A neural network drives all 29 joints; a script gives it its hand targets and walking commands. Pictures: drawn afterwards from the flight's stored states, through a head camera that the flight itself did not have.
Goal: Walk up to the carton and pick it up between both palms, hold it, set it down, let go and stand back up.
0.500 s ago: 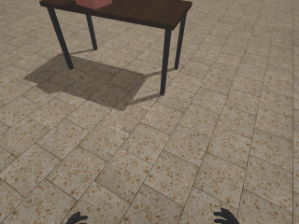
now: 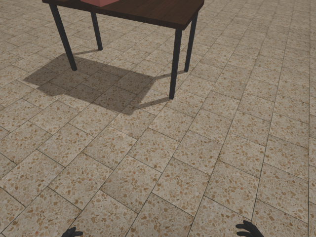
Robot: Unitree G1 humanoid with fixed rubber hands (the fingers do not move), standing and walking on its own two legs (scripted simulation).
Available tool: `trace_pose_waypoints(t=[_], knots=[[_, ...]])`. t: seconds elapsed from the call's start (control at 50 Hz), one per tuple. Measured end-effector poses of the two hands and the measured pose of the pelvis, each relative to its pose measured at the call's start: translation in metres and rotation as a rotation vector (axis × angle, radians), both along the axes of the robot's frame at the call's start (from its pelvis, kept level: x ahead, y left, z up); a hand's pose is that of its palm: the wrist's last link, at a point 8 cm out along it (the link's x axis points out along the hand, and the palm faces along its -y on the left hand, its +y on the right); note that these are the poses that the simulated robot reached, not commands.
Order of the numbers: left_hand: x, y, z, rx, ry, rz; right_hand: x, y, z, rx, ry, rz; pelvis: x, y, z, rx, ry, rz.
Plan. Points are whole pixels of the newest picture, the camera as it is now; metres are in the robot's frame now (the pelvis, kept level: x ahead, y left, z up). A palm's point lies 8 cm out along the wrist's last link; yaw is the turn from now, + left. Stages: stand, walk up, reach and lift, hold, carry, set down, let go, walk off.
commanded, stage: stand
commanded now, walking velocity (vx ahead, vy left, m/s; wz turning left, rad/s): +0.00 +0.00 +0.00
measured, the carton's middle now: out of the picture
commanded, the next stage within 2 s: walk up in 0.84 s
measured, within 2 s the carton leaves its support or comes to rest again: neither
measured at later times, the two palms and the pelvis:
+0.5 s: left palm out of the picture +0.12 +0.25 -0.10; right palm out of the picture +0.12 -0.25 -0.08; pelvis +0.00 +0.00 +0.00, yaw +0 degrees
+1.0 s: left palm out of the picture +0.11 +0.25 -0.11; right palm out of the picture +0.12 -0.25 -0.09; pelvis +0.00 +0.00 +0.00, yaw +0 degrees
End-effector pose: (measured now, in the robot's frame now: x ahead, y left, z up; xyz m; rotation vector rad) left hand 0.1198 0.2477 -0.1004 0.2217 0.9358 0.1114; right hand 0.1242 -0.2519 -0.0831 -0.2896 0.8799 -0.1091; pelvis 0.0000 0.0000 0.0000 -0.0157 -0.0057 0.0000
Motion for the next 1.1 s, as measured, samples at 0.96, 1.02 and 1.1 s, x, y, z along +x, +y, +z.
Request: trace_pose_waypoints(t=[0.96,1.02,1.1], knots=[[-0.008,0.002,-0.005,0.003,0.033,0.007,-0.003,-0.001,-0.002,-0.004,0.008,-0.005,0.0,0.0,0.0,0.0,0.0,0.0],[-0.009,0.002,-0.005,0.003,0.035,0.008,-0.004,-0.001,-0.002,-0.004,0.011,-0.006,0.0,0.0,0.0,0.0,-0.001,0.0],[-0.011,0.005,-0.005,0.009,0.03,0.006,-0.004,-0.003,-0.003,0.0,0.022,0.022,0.0,0.0,-0.001,0.0,-0.003,0.0]])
